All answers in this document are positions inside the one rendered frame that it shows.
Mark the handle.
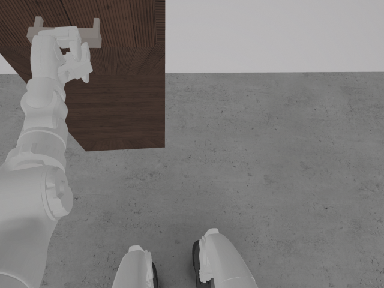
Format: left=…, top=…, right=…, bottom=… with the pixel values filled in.
left=26, top=16, right=102, bottom=48

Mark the left robot upper arm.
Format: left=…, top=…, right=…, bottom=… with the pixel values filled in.
left=0, top=165, right=73, bottom=288

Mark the robot left thigh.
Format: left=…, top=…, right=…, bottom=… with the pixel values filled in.
left=112, top=250, right=154, bottom=288

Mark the robot thigh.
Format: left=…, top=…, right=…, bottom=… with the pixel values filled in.
left=112, top=250, right=154, bottom=288
left=199, top=233, right=258, bottom=288

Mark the robot right thigh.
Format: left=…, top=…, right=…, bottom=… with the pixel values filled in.
left=199, top=233, right=258, bottom=288

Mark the drawer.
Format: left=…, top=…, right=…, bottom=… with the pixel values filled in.
left=0, top=0, right=155, bottom=47

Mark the left robot forearm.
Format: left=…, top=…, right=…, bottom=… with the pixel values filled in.
left=0, top=77, right=68, bottom=173

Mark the cabinet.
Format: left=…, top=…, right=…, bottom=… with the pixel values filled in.
left=0, top=0, right=165, bottom=151

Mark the robot left hand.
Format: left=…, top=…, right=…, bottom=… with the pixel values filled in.
left=31, top=26, right=93, bottom=88

